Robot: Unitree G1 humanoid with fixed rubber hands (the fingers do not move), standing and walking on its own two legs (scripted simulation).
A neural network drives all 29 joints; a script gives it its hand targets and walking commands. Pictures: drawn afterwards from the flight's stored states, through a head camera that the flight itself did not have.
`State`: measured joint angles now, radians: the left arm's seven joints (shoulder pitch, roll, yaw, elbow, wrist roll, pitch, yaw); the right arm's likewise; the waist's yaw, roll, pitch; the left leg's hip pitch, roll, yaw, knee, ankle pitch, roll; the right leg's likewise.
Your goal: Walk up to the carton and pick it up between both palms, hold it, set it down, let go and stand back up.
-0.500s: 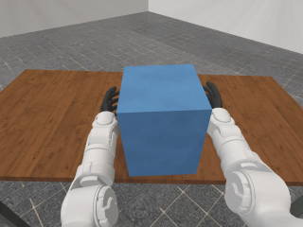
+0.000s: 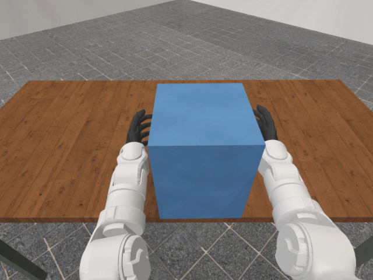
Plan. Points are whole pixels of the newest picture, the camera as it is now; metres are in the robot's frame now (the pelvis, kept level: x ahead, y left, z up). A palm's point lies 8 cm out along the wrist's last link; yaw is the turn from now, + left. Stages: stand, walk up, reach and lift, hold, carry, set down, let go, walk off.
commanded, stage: set down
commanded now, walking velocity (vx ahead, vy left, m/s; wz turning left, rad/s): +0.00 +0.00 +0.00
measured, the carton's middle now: (200, 152) +0.42 -0.01 +0.08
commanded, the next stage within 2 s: none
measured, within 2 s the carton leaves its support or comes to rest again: rests again in 0.52 s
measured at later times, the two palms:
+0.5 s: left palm (133, 154) +0.39 +0.14 +0.11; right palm (264, 149) +0.39 -0.15 +0.11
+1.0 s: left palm (136, 155) +0.39 +0.13 +0.10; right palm (264, 151) +0.39 -0.16 +0.10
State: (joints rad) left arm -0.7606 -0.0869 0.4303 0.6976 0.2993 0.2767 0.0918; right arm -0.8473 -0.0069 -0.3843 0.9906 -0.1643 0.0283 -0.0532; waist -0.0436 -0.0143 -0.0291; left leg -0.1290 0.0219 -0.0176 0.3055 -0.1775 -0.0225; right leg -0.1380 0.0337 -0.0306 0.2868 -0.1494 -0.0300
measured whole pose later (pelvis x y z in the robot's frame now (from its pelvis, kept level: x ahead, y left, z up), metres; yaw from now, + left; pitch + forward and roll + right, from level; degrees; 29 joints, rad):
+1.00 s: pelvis +0.00 +0.01 +0.00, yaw -1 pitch +1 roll +0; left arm -0.69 -0.15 0.49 0.68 0.37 0.16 0.06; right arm -0.76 0.05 -0.52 0.92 -0.31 -0.07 0.01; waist -0.03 -0.03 -0.01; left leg -0.13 0.02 0.02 0.29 -0.18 -0.01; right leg -0.15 0.02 -0.04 0.29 -0.15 -0.02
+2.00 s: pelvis +0.00 +0.01 +0.00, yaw -4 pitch +5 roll +0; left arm -0.74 -0.05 0.32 0.81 0.24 0.10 0.18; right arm -0.81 -0.07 -0.29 1.07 -0.10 -0.09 -0.01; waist 0.01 -0.03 -0.01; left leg -0.24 0.04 0.09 0.34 -0.19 -0.01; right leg -0.28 0.02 -0.01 0.32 -0.14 -0.02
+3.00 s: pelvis -0.02 -0.01 -0.01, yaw -2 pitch +10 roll +0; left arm -1.05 0.31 0.05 0.90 -0.22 0.40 0.14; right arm -1.14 -0.35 0.04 1.07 0.40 0.30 -0.10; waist 0.03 -0.02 -0.15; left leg -0.39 0.05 0.01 0.38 -0.16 -0.04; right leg -0.40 0.05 -0.05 0.35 -0.12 -0.06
